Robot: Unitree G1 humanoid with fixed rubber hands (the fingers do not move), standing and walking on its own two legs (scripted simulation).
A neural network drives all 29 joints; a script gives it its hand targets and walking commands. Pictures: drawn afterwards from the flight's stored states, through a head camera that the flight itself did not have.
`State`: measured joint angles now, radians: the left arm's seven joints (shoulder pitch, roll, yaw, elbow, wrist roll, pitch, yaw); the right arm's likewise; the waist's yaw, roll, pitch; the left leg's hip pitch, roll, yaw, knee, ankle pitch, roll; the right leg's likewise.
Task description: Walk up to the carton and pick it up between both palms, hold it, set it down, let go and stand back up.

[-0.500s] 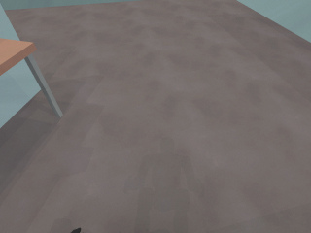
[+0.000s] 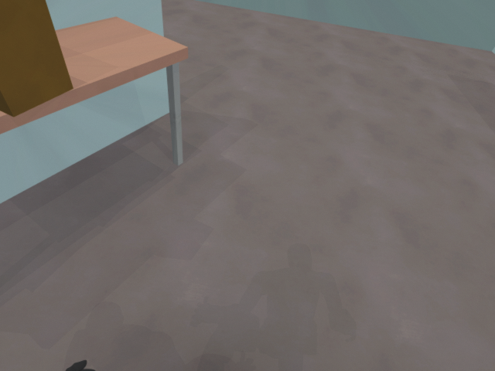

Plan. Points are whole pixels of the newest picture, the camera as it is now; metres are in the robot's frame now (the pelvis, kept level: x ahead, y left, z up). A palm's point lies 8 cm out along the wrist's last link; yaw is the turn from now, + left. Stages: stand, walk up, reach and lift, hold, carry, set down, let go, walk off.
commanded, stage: walk up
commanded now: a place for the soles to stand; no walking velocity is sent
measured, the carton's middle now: out of the picture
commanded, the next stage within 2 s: none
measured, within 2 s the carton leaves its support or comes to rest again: neither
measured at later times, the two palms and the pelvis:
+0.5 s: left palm out of the picture +0.07 +0.31 -0.07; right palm (328, 263) +0.37 -0.17 -0.07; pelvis +0.15 +0.03 +0.03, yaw +22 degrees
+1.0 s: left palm (24, 271) +0.31 +0.42 -0.08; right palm (274, 206) +0.53 -0.07 -0.09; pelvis +0.35 +0.14 +0.01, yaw +36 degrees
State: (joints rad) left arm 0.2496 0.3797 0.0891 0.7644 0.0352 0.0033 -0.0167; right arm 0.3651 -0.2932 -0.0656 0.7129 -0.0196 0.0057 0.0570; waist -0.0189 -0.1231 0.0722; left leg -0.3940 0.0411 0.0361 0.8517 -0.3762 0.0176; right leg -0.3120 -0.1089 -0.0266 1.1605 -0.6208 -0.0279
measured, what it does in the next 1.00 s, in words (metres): walks ahead, turning left: right foot, then left foot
